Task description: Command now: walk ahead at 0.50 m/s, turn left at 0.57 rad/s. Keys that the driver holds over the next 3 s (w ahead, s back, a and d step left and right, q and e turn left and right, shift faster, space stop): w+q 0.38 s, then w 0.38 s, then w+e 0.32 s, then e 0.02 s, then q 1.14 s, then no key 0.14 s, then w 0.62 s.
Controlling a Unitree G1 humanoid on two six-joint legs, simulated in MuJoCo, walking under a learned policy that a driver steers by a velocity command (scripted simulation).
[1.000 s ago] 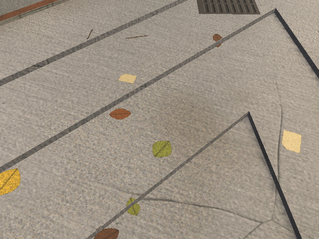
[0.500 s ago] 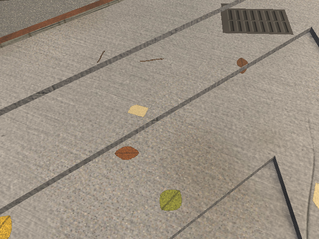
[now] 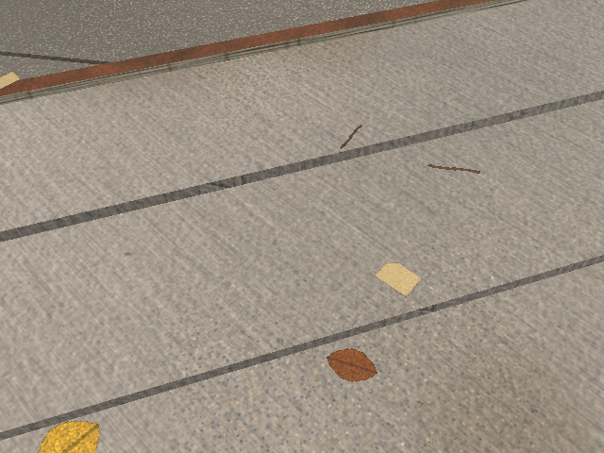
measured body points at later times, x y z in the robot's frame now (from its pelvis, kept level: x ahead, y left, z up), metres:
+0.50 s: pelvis +0.22 -0.01 +0.04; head +0.24 -0.01 +0.49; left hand +0.15 +0.24 -0.09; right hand +0.48 -0.20 -0.05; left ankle +0.24 +0.13 -0.62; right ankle +0.23 -0.14 -0.70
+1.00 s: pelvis +0.46 +0.13 +0.04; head +0.48 +0.15 +0.49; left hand +0.52 +0.41 -0.09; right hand +0.52 -0.12 -0.08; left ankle +0.37 +0.17 -0.70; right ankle +0.58 +0.03 -0.59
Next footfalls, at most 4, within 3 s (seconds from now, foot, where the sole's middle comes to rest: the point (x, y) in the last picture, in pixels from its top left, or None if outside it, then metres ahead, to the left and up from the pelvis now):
0.24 right None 0.27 -0.13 -0.74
0.68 left None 0.41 0.19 -0.74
1.20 right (267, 299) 0.77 0.12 -0.70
1.72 left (182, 324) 0.70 0.32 -0.70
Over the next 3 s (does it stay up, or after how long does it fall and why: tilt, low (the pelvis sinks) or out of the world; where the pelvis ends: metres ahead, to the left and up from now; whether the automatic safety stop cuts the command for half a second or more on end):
stays up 0.82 0.30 0.07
